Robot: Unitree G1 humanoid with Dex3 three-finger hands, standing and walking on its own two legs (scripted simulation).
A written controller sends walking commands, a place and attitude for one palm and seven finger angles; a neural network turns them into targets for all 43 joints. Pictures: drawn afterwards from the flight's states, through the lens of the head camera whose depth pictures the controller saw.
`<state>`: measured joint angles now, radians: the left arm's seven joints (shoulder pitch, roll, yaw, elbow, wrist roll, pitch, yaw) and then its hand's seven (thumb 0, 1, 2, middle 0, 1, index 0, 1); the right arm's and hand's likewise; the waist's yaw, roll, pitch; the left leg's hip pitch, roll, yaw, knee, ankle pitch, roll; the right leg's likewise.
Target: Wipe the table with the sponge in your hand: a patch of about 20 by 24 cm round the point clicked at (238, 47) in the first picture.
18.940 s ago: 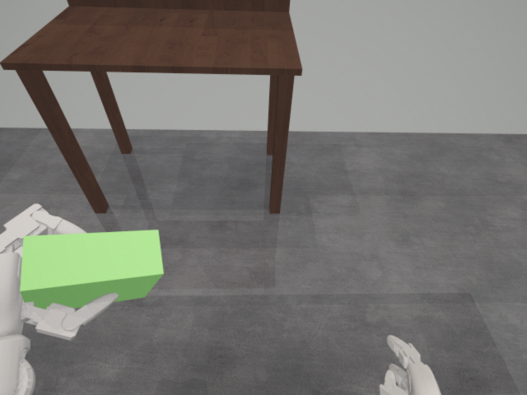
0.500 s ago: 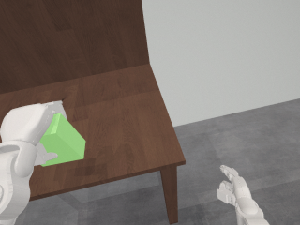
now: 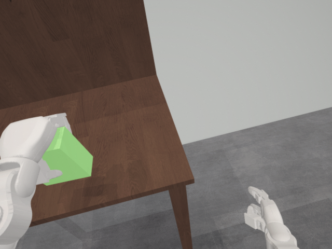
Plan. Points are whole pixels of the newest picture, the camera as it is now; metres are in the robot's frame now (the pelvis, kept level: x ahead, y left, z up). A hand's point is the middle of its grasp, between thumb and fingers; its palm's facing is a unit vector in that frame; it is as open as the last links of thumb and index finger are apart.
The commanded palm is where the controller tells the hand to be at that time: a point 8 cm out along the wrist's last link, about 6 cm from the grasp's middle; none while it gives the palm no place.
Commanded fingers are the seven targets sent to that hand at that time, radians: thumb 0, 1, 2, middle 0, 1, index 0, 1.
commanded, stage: move the sponge above the wiping area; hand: left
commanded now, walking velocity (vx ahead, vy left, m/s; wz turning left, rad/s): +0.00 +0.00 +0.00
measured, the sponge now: (60, 162) +0.24 +0.29 +0.13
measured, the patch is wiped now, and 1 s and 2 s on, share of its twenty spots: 0.00 0.00 0.00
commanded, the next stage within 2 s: none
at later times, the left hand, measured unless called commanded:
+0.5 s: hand (49, 154) +0.23 +0.29 +0.16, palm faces +0.11 -0.04 -0.99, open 9.8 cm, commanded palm +0.19 +0.28 +0.23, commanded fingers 0.00 0.10 1.30 -1.20 -1.60 -1.20 -1.60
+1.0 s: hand (64, 156) +0.24 +0.27 +0.14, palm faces +0.09 -0.07 -0.99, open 9.8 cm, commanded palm +0.21 +0.27 +0.21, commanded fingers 0.00 0.10 1.30 -1.20 -1.60 -1.20 -1.60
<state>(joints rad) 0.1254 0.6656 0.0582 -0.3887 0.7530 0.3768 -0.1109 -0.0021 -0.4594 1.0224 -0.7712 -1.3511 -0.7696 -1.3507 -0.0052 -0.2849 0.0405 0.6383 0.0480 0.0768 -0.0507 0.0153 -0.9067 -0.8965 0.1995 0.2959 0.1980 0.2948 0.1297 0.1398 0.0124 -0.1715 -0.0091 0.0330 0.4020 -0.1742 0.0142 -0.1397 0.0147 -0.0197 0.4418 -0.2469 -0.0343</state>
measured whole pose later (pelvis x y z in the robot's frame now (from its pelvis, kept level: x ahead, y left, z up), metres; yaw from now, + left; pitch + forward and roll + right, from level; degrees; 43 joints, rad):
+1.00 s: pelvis +0.00 +0.01 +0.00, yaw +0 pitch -3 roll +1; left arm 0.10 0.56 -0.07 -0.32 0.84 0.41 -0.08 0.00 -0.46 1.02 -0.77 -1.35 -0.77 -1.35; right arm -0.02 -0.26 0.05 0.63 0.05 0.10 -0.03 0.01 -0.91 -0.90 0.20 0.30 0.20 0.29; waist 0.13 0.13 0.00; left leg -0.15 -0.02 0.04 0.38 -0.17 0.03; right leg -0.12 0.00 -0.01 0.42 -0.24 -0.02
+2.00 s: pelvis +0.02 +0.00 +0.00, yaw +0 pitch -3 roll +1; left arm 0.17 0.53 -0.06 -0.29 0.85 0.38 -0.01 0.00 -0.46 1.03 -0.77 -1.35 -0.77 -1.35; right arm 0.02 -0.27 0.03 0.64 0.04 0.10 -0.03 0.01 -0.91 -0.90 0.20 0.30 0.20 0.29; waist 0.12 0.13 -0.01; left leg -0.14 -0.01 0.04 0.39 -0.20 0.01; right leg -0.11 0.02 -0.01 0.42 -0.27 -0.04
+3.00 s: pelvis +0.01 +0.00 +0.00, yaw -1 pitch -4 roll +0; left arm 0.21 0.55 -0.02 -0.29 0.83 0.35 -0.05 0.00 -0.46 1.03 -0.77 -1.35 -0.77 -1.35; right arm 0.03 -0.28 0.03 0.64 0.04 0.09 -0.04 0.02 -0.91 -0.90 0.20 0.30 0.20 0.29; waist 0.11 0.12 0.00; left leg -0.14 0.00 0.04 0.40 -0.19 0.01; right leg -0.11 0.02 -0.01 0.42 -0.25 -0.04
